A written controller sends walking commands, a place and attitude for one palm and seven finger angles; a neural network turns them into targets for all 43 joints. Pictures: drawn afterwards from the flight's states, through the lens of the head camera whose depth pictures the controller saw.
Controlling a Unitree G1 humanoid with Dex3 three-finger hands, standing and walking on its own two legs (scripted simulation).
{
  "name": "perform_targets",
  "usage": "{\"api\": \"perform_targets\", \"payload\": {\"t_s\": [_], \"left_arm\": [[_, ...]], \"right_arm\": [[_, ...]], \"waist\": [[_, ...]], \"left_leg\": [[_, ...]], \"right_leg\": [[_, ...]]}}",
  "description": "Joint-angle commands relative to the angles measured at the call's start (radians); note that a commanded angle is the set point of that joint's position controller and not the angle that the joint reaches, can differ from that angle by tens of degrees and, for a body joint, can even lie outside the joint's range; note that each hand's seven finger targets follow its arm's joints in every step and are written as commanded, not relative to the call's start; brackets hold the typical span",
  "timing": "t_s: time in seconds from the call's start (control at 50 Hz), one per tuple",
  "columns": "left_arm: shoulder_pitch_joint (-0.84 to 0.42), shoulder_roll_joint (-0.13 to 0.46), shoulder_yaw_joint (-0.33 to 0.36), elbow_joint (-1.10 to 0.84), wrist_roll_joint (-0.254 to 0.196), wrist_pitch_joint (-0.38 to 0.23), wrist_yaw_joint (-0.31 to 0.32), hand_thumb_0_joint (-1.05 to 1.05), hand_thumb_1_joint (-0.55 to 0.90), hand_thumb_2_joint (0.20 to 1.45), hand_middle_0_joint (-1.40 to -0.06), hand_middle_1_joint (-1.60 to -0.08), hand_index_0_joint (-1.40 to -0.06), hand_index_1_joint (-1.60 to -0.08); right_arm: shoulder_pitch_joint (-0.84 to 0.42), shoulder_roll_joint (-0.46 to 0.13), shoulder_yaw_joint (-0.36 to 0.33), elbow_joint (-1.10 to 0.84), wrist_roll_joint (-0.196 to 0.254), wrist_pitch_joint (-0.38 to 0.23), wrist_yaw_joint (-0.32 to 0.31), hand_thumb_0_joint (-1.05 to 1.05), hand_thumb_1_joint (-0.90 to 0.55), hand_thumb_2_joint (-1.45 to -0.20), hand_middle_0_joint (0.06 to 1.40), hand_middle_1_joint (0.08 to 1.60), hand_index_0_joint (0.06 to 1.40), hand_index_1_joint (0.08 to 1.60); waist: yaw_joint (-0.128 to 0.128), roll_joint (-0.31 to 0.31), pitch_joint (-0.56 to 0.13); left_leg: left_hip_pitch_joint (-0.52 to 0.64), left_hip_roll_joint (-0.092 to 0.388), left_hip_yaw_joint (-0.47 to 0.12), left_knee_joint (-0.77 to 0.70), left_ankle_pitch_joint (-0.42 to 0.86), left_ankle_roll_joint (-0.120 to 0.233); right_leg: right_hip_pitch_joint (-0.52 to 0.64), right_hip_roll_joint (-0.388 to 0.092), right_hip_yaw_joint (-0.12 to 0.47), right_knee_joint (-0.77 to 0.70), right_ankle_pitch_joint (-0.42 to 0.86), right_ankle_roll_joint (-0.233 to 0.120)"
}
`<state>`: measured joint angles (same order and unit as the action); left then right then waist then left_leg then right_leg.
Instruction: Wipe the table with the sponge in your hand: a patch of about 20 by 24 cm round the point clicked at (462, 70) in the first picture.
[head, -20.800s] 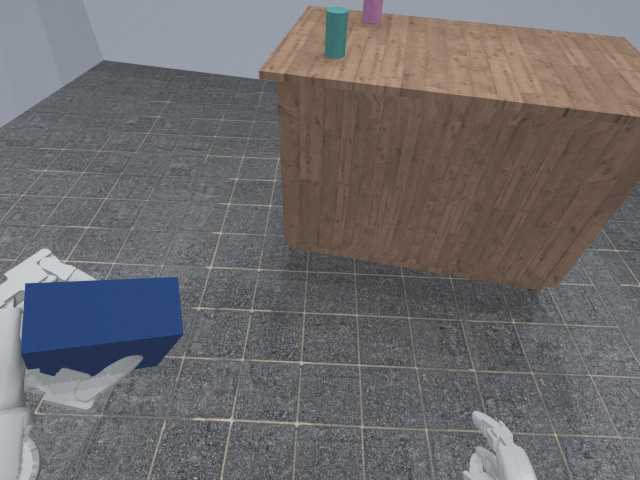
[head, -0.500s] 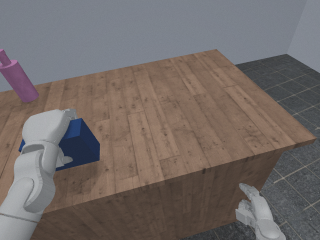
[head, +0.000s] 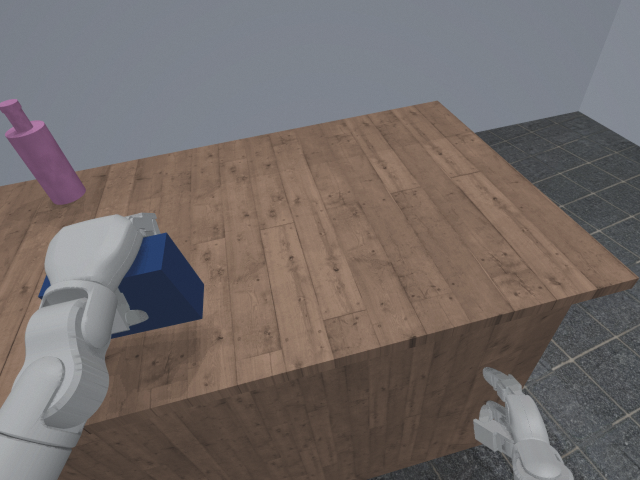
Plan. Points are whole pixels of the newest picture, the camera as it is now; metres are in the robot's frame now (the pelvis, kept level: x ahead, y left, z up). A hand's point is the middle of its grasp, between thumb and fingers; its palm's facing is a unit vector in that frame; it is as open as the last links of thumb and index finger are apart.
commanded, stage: move the sponge above the wiping area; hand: left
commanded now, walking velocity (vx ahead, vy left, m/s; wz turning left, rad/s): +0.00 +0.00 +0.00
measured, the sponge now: (138, 297) +0.27 +0.28 +0.12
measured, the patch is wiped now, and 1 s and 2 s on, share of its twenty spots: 0.00 0.00 0.00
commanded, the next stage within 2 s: lower the sponge onto the table in 0.36 s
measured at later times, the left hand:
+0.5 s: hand (116, 281) +0.25 +0.28 +0.17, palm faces +0.15 -0.06 -0.99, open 9.4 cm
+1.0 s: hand (116, 297) +0.24 +0.28 +0.15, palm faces +0.08 -0.07 -0.99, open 9.4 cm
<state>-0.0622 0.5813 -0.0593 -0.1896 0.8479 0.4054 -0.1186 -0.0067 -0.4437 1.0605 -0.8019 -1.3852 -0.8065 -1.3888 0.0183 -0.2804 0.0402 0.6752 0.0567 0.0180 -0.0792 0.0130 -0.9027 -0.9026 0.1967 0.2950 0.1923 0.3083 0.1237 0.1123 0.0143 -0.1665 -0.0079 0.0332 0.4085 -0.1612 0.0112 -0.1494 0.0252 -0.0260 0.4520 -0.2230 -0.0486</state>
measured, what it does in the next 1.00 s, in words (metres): stands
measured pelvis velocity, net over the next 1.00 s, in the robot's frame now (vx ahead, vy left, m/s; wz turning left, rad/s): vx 0.00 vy -0.01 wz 0.01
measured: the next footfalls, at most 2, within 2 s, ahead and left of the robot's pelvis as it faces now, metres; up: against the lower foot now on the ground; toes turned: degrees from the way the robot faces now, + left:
none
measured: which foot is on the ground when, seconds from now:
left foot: down 0.00-1.00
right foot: down 0.00-1.00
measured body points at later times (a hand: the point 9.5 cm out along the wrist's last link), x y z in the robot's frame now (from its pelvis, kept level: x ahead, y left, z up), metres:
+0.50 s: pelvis +0.00 -0.01 +0.00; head -0.03 -0.06 +0.44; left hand +0.24 +0.27 +0.22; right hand +0.25 -0.21 -0.08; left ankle +0.04 +0.11 -0.74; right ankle +0.02 -0.09 -0.74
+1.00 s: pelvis +0.00 -0.01 +0.00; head -0.02 -0.06 +0.44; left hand +0.23 +0.28 +0.20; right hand +0.25 -0.21 -0.08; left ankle +0.04 +0.11 -0.74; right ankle +0.02 -0.09 -0.74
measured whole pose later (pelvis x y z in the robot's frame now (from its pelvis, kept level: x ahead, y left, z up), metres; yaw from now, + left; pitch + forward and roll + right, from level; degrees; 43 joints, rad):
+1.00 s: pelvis +0.00 -0.01 +0.00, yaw +0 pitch -5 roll +1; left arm 0.03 0.59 -0.02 -0.24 0.83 0.39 -0.15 -0.01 -0.44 1.06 -0.80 -1.39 -0.81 -1.39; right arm 0.03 -0.29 0.04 0.66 0.05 0.01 -0.08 0.01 -0.90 -0.90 0.20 0.29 0.20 0.31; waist 0.13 0.12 0.01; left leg -0.18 0.00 0.02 0.44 -0.18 0.00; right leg -0.16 0.03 -0.03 0.47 -0.23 -0.06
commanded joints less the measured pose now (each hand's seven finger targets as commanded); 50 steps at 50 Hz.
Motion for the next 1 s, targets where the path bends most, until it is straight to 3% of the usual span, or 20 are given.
{"api": "perform_targets", "payload": {"t_s": [0.0, 0.1, 0.28, 0.3, 0.34, 0.38, 0.44, 0.48, 0.5, 0.52, 0.58, 0.6, 0.68, 0.7, 0.72, 0.78, 0.8, 0.9, 0.94, 0.98], "left_arm": [[-0.314, 0.234, 0.169, -0.163, 0.021, 0.029, 0.052, 0.000, 0.100, 1.300, -1.200, -1.600, -1.200, -1.600], [-0.299, 0.212, 0.138, -0.191, 0.026, 0.041, 0.036, 0.000, 0.100, 1.300, -1.200, -1.600, -1.200, -1.600], [-0.257, 0.281, 0.209, -0.284, 0.036, 0.038, 0.044, 0.000, 0.100, 1.300, -1.200, -1.600, -1.200, -1.600], [-0.242, 0.228, 0.168, -0.275, 0.023, 0.039, 0.043, 0.000, 0.100, 1.300, -1.200, -1.600, -1.200, -1.600], [-0.210, 0.267, 0.208, -0.225, 0.026, 0.043, 0.049, 0.000, 0.100, 1.300, -1.200, -1.600, -1.200, -1.600], [-0.256, 0.279, 0.210, -0.262, 0.019, 0.044, 0.050, 0.000, 0.100, 1.300, -1.200, -1.600, -1.200, -1.600], [-0.257, 0.216, 0.147, -0.209, 0.014, 0.044, 0.039, 0.000, 0.100, 1.300, -1.200, -1.600, -1.200, -1.600], [-0.292, 0.246, 0.163, -0.235, 0.021, 0.040, 0.038, 0.000, 0.100, 1.300, -1.200, -1.600, -1.200, -1.600], [-0.307, 0.210, 0.127, -0.211, 0.021, 0.038, 0.033, 0.000, 0.100, 1.300, -1.200, -1.600, -1.200, -1.600], [-0.295, 0.231, 0.145, -0.190, 0.025, 0.034, 0.032, 0.000, 0.100, 1.300, -1.200, -1.600, -1.200, -1.600], [-0.316, 0.308, 0.205, -0.207, 0.038, 0.028, 0.031, 0.000, 0.100, 1.300, -1.200, -1.600, -1.200, -1.600], [-0.333, 0.259, 0.160, -0.195, 0.038, 0.027, 0.028, 0.000, 0.100, 1.300, -1.200, -1.600, -1.200, -1.600], [-0.292, 0.342, 0.252, -0.185, 0.028, 0.025, 0.031, 0.000, 0.100, 1.300, -1.200, -1.600, -1.200, -1.600], [-0.271, 0.294, 0.215, -0.172, 0.014, 0.028, 0.026, 0.000, 0.100, 1.300, -1.200, -1.600, -1.200, -1.600], [-0.254, 0.311, 0.239, -0.151, 0.015, 0.025, 0.027, 0.000, 0.100, 1.300, -1.200, -1.600, -1.200, -1.600], [-0.230, 0.327, 0.253, -0.164, 0.009, 0.024, 0.015, 0.000, 0.100, 1.300, -1.200, -1.600, -1.200, -1.600], [-0.215, 0.264, 0.197, -0.171, 0.001, 0.021, 0.005, 0.000, 0.100, 1.300, -1.200, -1.600, -1.200, -1.600], [-0.209, 0.242, 0.176, -0.241, 0.008, -0.025, 0.004, 0.000, 0.100, 1.300, -1.200, -1.600, -1.200, -1.600], [-0.174, 0.252, 0.195, -0.240, 0.017, -0.042, 0.019, 0.000, 0.100, 1.300, -1.200, -1.600, -1.200, -1.600], [-0.201, 0.319, 0.261, -0.272, 0.022, -0.050, 0.045, 0.000, 0.100, 1.300, -1.200, -1.600, -1.200, -1.600]], "right_arm": [[-0.288, -0.070, -0.009, -0.194, 0.001, -0.059, 0.005, 0.000, -0.900, -0.900, 0.200, 0.300, 0.200, 0.300], [-0.288, -0.070, -0.010, -0.203, 0.001, -0.063, 0.005, 0.000, -0.900, -0.900, 0.200, 0.300, 0.200, 0.300], [-0.303, -0.070, -0.010, -0.207, 0.002, -0.058, 0.014, 0.000, -0.900, -0.900, 0.200, 0.300, 0.200, 0.300], [-0.288, -0.065, -0.010, -0.216, -0.003, -0.059, 0.013, 0.000, -0.900, -0.900, 0.200, 0.300, 0.200, 0.300], [-0.271, -0.075, -0.016, -0.197, -0.004, -0.053, 0.014, 0.000, -0.900, -0.900, 0.200, 0.300, 0.200, 0.300], [-0.304, -0.069, -0.010, -0.205, 0.004, -0.057, 0.010, 0.000, -0.900, -0.900, 0.200, 0.300, 0.200, 0.300], [-0.280, -0.071, -0.011, -0.196, 0.003, -0.058, 0.005, 0.000, -0.900, -0.900, 0.200, 0.300, 0.200, 0.300], [-0.304, -0.068, -0.007, -0.200, 0.008, -0.067, 0.000, 0.000, -0.900, -0.900, 0.200, 0.300, 0.200, 0.300], [-0.286, -0.067, -0.008, -0.201, 0.003, -0.069, -0.002, 0.000, -0.900, -0.900, 0.200, 0.300, 0.200, 0.300], [-0.273, -0.068, -0.009, -0.192, 0.005, -0.071, -0.002, 0.000, -0.900, -0.900, 0.200, 0.300, 0.200, 0.300], [-0.293, -0.077, -0.011, -0.189, 0.003, -0.071, -0.005, 0.000, -0.900, -0.900, 0.200, 0.300, 0.200, 0.300], [-0.287, -0.070, -0.009, -0.199, -0.003, -0.073, -0.005, 0.000, -0.900, -0.900, 0.200, 0.300, 0.200, 0.300], [-0.290, -0.080, -0.011, -0.185, -0.001, -0.068, 0.000, 0.000, -0.900, -0.900, 0.200, 0.300, 0.200, 0.300], [-0.280, -0.074, -0.010, -0.196, -0.004, -0.066, 0.000, 0.000, -0.900, -0.900, 0.200, 0.300, 0.200, 0.300], [-0.267, -0.075, -0.012, -0.181, -0.001, -0.065, 0.002, 0.000, -0.900, -0.900, 0.200, 0.300, 0.200, 0.300], [-0.285, -0.081, -0.012, -0.187, 0.003, -0.063, 0.002, 0.000, -0.900, -0.900, 0.200, 0.300, 0.200, 0.300], [-0.276, -0.076, -0.010, -0.199, -0.001, -0.062, 0.003, 0.000, -0.900, -0.900, 0.200, 0.300, 0.200, 0.300], [-0.256, -0.070, -0.012, -0.206, -0.008, -0.076, 0.001, 0.000, -0.900, -0.900, 0.200, 0.300, 0.200, 0.300], [-0.235, -0.074, -0.019, -0.199, -0.013, -0.078, 0.000, 0.000, -0.900, -0.900, 0.200, 0.300, 0.200, 0.300], [-0.266, -0.074, -0.016, -0.198, -0.009, -0.083, -0.001, 0.000, -0.900, -0.900, 0.200, 0.300, 0.200, 0.300]], "waist": [[0.028, -0.023, -0.185], [0.025, -0.035, -0.217], [0.036, -0.018, -0.214], [0.036, -0.029, -0.213], [0.036, -0.069, -0.193], [0.031, -0.031, -0.184], [0.019, -0.046, -0.159], [0.022, -0.020, -0.171], [0.017, -0.034, -0.182], [0.016, -0.074, -0.171], [0.025, -0.049, -0.202], [0.025, -0.049, -0.215], [0.035, -0.043, -0.219], [0.034, -0.047, -0.215], [0.029, -0.083, -0.207], [0.025, -0.049, -0.188], [0.023, -0.050, -0.194], [0.014, -0.049, -0.196], [0.018, -0.053, -0.189], [0.031, -0.019, -0.191]], "left_leg": [[0.049, -0.018, -0.098, -0.052, 0.043, 0.009], [0.063, -0.020, -0.097, -0.041, 0.062, 0.014], [0.073, -0.019, -0.108, -0.037, 0.082, 0.012], [0.063, -0.020, -0.099, -0.032, 0.085, 0.016], [0.054, -0.021, -0.101, -0.030, 0.084, 0.013], [0.062, -0.021, -0.101, -0.033, 0.051, 0.012], [0.056, -0.022, -0.099, -0.038, 0.027, 0.013], [0.067, -0.024, -0.099, -0.039, 0.006, 0.013], [0.057, -0.024, -0.096, -0.035, 0.012, 0.015], [0.057, -0.025, -0.102, -0.035, 0.014, 0.014], [0.062, -0.028, -0.102, -0.028, 0.020, 0.015], [0.051, -0.029, -0.096, -0.022, 0.035, 0.016], [0.052, -0.028, -0.101, -0.012, 0.065, 0.013], [0.039, -0.027, -0.095, -0.007, 0.071, 0.016], [0.039, -0.027, -0.095, -0.002, 0.078, 0.013], [0.038, -0.026, -0.094, 0.004, 0.065, 0.013], [0.032, -0.026, -0.090, 0.008, 0.067, 0.016], [0.060, -0.021, -0.098, 0.005, 0.061, 0.020], [0.070, -0.021, -0.101, -0.001, 0.073, 0.020], [0.072, -0.021, -0.108, -0.008, 0.065, 0.015]], "right_leg": [[0.008, -0.028, 0.133, -0.109, -0.008, -0.036], [0.015, -0.026, 0.135, -0.099, 0.018, -0.035], [0.013, -0.016, 0.173, -0.095, 0.024, -0.044], [0.021, -0.026, 0.146, -0.094, 0.032, -0.037], [0.011, -0.024, 0.155, -0.102, 0.029, -0.033], [-0.009, -0.021, 0.185, -0.113, -0.016, -0.039], [-0.027, -0.025, 0.149, -0.121, -0.033, -0.026], [-0.030, -0.021, 0.180, -0.124, -0.061, -0.036], [-0.017, -0.028, 0.153, -0.118, -0.048, -0.033], [-0.029, -0.027, 0.157, -0.124, -0.055, -0.026], [-0.011, -0.024, 0.194, -0.121, -0.058, -0.036], [0.006, -0.032, 0.164, -0.110, -0.031, -0.034], [0.016, -0.029, 0.202, -0.105, 0.013, -0.039], [0.025, -0.037, 0.171, -0.099, 0.028, -0.033], [0.013, -0.036, 0.178, -0.102, 0.035, -0.027], [-0.001, -0.034, 0.205, -0.105, 0.026, -0.032], [0.006, -0.041, 0.169, -0.100, 0.034, -0.027], [-0.013, -0.034, 0.151, -0.103, 0.018, -0.026], [-0.015, -0.033, 0.150, -0.107, 0.032, -0.025], [-0.006, -0.024, 0.190, -0.108, 0.013, -0.040]]}}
